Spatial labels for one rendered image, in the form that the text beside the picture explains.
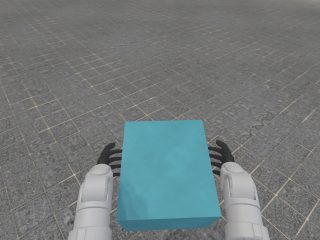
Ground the carton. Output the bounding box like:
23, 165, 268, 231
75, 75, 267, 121
116, 120, 222, 231

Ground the robot left forearm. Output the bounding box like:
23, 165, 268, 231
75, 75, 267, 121
68, 164, 113, 240

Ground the robot right forearm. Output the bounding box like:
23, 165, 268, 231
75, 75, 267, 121
220, 162, 270, 240

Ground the robot left hand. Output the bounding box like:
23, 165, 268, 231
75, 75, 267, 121
96, 142, 122, 177

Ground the robot right hand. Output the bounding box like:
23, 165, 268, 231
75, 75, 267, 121
208, 140, 235, 176

